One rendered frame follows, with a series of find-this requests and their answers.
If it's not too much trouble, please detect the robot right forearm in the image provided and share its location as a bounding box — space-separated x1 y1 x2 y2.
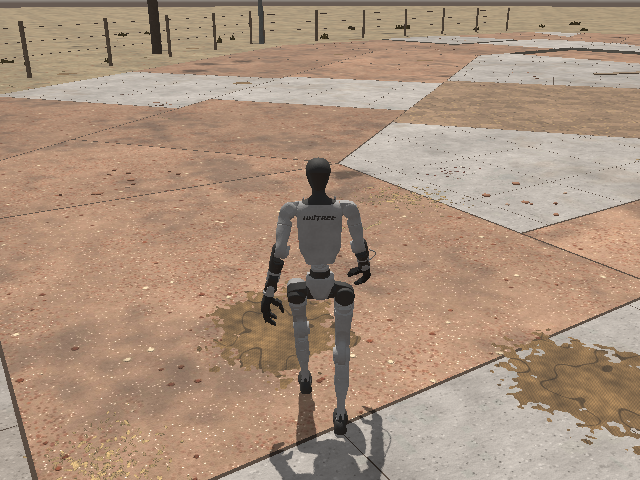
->
355 238 370 271

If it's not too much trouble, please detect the right robot upper arm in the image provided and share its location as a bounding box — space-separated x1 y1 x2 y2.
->
339 200 366 253

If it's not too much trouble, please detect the robot left forearm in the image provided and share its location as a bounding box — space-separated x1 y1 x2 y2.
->
263 243 284 297

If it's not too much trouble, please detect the right robot hand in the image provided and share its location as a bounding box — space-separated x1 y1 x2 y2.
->
347 265 371 285

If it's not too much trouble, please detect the right robot foot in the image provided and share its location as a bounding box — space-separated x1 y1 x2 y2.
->
333 408 348 435

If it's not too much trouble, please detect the left robot upper arm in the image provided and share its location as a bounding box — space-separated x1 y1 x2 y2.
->
274 201 298 259

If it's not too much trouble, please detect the left robot hand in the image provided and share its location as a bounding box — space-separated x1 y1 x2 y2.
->
261 295 284 326

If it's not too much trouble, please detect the left robot shin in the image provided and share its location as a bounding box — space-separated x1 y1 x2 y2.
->
293 322 310 382

